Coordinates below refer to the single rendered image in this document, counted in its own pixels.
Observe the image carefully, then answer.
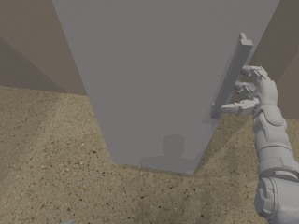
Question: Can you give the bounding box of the robot right hand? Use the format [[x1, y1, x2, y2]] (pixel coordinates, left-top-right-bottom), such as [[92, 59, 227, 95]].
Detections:
[[220, 65, 278, 116]]

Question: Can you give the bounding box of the handle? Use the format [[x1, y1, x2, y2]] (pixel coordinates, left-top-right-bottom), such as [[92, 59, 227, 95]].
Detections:
[[210, 33, 253, 119]]

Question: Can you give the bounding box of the right robot upper arm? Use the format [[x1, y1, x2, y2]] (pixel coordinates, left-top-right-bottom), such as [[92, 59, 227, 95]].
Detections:
[[254, 176, 299, 224]]

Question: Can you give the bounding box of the robot right forearm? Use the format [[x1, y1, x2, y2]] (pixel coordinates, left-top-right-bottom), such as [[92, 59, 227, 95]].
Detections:
[[252, 105, 299, 183]]

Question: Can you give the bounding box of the fridge door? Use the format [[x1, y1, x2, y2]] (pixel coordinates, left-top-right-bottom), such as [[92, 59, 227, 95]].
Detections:
[[51, 0, 280, 175]]

